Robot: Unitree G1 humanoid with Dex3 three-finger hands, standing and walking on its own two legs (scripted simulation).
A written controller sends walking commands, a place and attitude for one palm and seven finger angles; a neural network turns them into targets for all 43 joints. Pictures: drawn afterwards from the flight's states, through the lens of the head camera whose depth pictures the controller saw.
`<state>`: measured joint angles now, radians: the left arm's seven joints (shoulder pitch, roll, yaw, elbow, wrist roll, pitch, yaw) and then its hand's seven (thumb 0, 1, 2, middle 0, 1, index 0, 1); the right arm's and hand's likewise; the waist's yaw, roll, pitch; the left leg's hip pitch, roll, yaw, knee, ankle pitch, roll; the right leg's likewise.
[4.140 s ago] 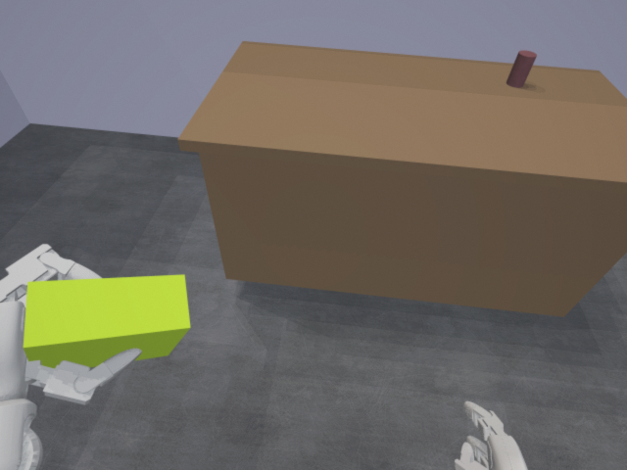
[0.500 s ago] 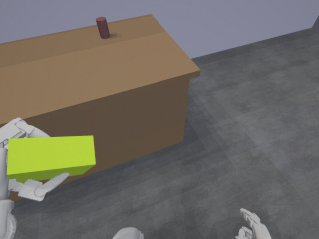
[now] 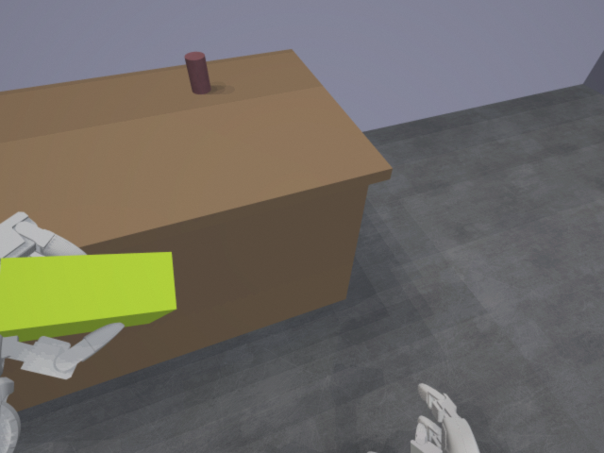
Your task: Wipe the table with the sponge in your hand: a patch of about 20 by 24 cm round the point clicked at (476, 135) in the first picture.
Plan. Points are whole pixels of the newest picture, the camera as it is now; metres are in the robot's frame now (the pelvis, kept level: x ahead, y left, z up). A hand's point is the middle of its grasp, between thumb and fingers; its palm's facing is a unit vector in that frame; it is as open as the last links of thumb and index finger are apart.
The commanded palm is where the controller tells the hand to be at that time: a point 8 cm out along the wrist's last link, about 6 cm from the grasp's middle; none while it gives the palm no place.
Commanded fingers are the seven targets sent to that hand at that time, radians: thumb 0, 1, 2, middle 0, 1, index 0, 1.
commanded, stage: take the last steps up to it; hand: left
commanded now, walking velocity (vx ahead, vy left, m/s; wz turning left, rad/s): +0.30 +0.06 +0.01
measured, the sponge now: (115, 295) +0.23 +0.20 +0.17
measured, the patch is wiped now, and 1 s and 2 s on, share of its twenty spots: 0.00 0.00 0.00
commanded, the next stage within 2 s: come to a stop and stand still in 1.00 s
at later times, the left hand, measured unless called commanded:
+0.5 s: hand (104, 226) +0.30 +0.23 +0.18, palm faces +0.42 -0.80 -0.43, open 9.6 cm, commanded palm +0.25 +0.28 +0.18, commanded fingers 0.00 0.10 1.30 -1.20 -1.60 -1.20 -1.60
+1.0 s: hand (164, 184) +0.39 +0.20 +0.16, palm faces +0.41 -0.77 -0.48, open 9.6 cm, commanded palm +0.33 +0.24 +0.18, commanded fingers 0.00 0.10 1.30 -1.20 -1.60 -1.20 -1.60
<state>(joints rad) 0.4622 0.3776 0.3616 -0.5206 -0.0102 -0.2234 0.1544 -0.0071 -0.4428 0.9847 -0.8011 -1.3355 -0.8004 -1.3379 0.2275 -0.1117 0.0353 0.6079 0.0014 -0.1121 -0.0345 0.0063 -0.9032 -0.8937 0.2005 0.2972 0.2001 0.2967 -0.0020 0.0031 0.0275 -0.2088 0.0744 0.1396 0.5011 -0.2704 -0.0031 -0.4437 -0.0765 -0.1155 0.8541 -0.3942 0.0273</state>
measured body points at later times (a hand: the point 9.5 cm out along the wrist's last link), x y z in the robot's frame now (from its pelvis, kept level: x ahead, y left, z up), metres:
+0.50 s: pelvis +0.10 +0.00 +0.00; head +0.12 +0.00 +0.44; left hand +0.27 +0.27 +0.21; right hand +0.26 -0.28 -0.08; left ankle +0.14 +0.12 -0.74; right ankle +0.08 -0.11 -0.74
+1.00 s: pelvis +0.18 -0.04 +0.00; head +0.21 -0.07 +0.44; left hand +0.37 +0.24 +0.19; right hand +0.34 -0.27 -0.12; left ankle +0.14 +0.11 -0.65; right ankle +0.21 -0.11 -0.74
